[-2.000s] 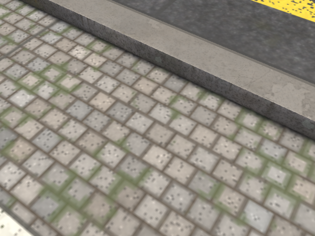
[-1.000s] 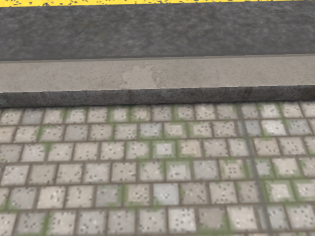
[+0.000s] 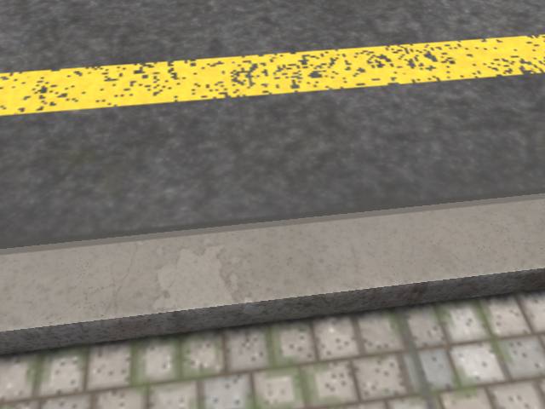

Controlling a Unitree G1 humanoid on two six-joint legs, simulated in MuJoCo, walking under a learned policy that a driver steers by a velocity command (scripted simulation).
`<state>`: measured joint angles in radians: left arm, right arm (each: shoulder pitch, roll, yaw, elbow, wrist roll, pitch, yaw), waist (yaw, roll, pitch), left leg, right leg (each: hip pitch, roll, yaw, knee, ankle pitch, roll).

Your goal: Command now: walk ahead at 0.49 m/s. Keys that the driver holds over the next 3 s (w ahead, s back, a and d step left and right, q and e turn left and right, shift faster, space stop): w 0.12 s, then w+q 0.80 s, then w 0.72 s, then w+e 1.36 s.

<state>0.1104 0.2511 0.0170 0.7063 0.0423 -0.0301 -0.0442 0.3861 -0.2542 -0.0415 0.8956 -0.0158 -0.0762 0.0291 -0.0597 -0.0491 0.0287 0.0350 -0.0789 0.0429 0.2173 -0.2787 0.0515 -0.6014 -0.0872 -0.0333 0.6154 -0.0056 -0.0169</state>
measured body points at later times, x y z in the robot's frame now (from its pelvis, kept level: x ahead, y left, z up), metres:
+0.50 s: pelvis +0.28 -0.01 +0.00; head +0.31 +0.00 +0.45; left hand +0.23 +0.24 -0.14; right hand +0.47 -0.23 -0.12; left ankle +0.42 +0.12 -0.71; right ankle +0.18 -0.11 -0.74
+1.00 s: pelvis +0.54 +0.08 +0.00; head +0.57 +0.11 +0.45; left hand +0.66 +0.36 -0.09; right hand +0.60 -0.18 -0.12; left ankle +0.43 +0.09 -0.74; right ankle +0.69 +0.01 -0.51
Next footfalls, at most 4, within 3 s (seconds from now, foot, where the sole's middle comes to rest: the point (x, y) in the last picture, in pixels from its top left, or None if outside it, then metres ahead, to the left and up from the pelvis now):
0.08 right None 0.22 -0.11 -0.78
0.60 left None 0.47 0.10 -0.78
1.14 right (219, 247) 0.86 0.11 -0.66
1.74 left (108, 192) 1.07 0.43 -0.66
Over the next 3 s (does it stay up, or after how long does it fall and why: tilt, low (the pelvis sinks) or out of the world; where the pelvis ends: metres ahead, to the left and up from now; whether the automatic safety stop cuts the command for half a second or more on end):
stays up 1.64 0.43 0.12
